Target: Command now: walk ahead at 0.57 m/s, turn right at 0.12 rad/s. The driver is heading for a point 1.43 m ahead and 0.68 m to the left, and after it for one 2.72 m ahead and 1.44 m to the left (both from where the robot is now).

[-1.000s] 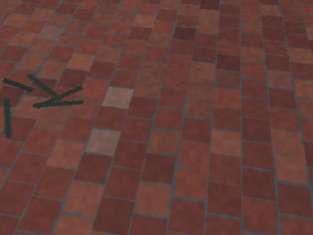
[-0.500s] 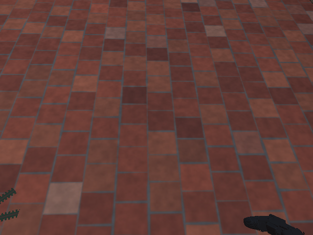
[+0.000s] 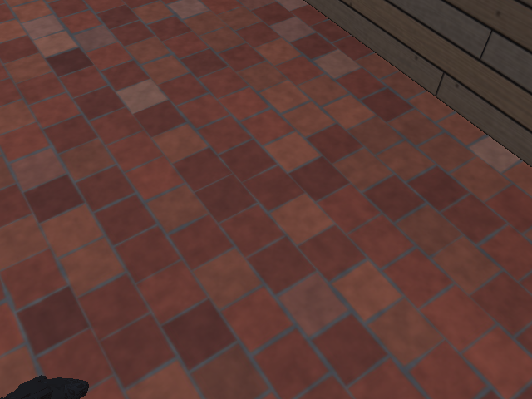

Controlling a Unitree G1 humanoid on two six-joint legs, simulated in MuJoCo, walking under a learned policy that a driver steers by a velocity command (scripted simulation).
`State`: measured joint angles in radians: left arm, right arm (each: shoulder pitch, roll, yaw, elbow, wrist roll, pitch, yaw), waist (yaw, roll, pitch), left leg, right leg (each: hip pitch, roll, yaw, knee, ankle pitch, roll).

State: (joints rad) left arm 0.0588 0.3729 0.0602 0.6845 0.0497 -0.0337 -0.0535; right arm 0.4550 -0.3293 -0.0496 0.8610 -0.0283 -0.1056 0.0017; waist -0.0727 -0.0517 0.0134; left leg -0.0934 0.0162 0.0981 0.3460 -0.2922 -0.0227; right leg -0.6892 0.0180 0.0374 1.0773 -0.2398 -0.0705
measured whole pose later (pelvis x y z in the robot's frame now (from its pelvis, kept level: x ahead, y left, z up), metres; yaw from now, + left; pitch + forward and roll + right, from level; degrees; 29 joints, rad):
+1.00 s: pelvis +0.27 +0.07 -0.01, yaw +40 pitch +1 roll +0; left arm 0.14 0.30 0.07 0.80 0.01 -0.01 -0.01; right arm 0.12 -0.30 -0.06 0.53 -0.02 0.05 -0.03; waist 0.02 0.01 0.01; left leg -0.37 -0.15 -0.21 0.57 -0.21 0.03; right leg -0.33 0.02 0.08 0.56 -0.21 0.02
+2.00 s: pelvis +0.30 +0.01 +0.00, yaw +30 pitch +1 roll -1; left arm 0.08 0.25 0.07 0.68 0.02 0.02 0.04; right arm 0.24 -0.29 -0.09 0.66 0.02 0.09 0.00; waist -0.03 0.01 0.06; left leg -0.46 0.10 0.06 0.90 -0.40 -0.09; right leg -0.21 -0.07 -0.27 0.46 -0.25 -0.03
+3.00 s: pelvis +0.64 +0.09 -0.01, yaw +19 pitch +1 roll +0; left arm 0.32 0.29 0.05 0.78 0.03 -0.04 -0.02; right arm 0.24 -0.28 -0.02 0.77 -0.03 -0.05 0.04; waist 0.00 0.04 0.01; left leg -0.56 0.13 -0.02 1.28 -0.21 0.02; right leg -0.22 0.11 -0.08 0.53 -0.32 -0.13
